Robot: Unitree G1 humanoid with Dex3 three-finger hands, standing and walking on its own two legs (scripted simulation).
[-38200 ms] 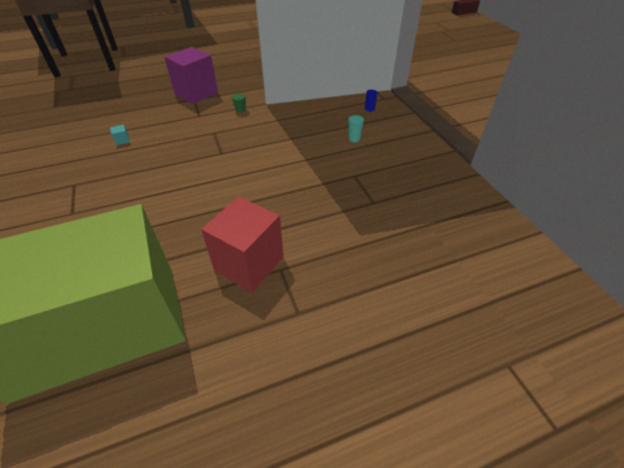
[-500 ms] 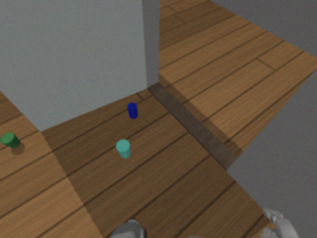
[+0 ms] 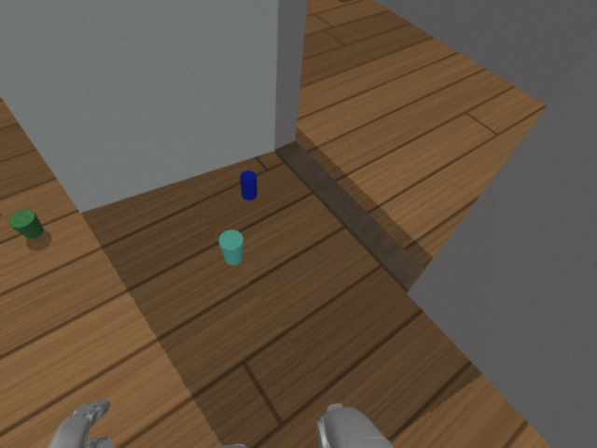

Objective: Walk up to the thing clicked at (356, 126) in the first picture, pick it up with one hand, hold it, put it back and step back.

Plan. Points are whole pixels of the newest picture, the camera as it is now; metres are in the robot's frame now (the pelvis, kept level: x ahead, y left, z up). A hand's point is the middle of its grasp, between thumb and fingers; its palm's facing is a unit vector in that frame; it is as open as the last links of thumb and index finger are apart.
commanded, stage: step back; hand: left
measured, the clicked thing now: (232, 249) +0.81 +0.19 -0.70
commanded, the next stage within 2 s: stand in 1.60 s
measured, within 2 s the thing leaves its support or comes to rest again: neither
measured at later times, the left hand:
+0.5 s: hand out of the picture -0.09 +0.22 -0.13, palm faces -0.06 -0.90 -0.43, open 7.4 cm
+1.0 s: hand out of the picture -0.21 +0.20 -0.15, palm faces +0.04 -0.93 -0.36, open 7.4 cm
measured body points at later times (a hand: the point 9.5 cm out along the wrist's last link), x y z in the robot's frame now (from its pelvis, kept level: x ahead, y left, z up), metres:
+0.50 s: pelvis -0.17 -0.05 +0.00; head -0.13 -0.08 +0.45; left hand -0.09 +0.27 -0.10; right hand -0.09 -0.37 -0.13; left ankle -0.16 +0.11 -0.65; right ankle -0.15 -0.16 -0.73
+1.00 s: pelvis -0.26 -0.07 +0.00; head -0.25 -0.06 +0.45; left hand -0.21 +0.24 -0.13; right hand -0.15 -0.37 -0.12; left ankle -0.25 +0.06 -0.71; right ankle -0.23 -0.20 -0.73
